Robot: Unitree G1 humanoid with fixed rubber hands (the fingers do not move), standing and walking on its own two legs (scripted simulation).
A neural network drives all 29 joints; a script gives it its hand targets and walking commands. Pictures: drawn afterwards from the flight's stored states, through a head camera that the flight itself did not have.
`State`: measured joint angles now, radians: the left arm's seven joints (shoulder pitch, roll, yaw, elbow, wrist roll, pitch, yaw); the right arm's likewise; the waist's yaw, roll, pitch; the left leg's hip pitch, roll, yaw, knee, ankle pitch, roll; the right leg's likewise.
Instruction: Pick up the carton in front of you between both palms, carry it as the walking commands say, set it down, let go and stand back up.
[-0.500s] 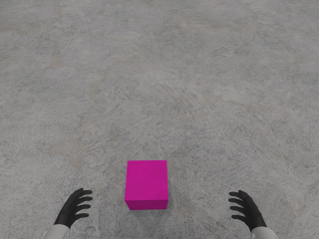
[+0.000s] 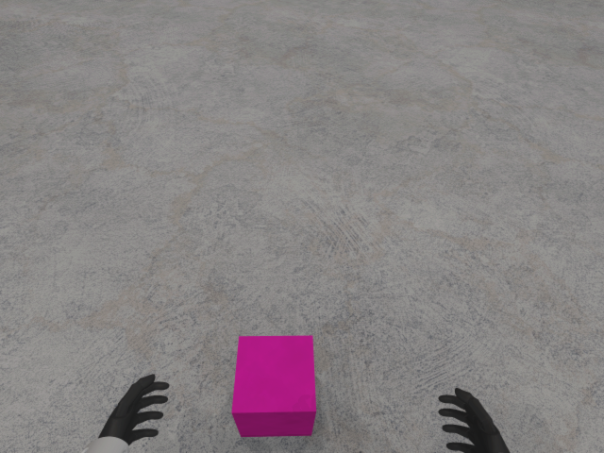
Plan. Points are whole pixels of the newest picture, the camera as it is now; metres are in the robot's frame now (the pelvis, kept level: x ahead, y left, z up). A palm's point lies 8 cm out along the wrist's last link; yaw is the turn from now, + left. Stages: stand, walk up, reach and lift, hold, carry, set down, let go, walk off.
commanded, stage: stand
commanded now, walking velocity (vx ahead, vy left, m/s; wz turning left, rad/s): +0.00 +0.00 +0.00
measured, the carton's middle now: (276, 387) +0.42 +0.07 -0.65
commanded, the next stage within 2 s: none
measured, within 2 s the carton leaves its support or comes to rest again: neither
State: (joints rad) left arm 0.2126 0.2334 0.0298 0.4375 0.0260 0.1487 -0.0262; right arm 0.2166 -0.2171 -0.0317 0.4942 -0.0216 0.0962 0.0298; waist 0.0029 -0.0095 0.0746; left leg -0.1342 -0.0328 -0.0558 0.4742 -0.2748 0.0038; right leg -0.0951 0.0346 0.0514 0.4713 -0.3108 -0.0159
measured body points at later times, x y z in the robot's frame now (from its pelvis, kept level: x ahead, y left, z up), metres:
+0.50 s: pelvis +0.01 +0.02 +0.00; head +0.02 +0.03 +0.45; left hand +0.15 +0.30 -0.10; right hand +0.15 -0.28 -0.09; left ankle -0.01 +0.12 -0.74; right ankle -0.03 -0.11 -0.74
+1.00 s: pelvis +0.00 +0.01 +0.01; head +0.00 +0.02 +0.46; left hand +0.12 +0.31 -0.11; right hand +0.11 -0.29 -0.10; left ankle -0.01 +0.12 -0.74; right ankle -0.03 -0.11 -0.74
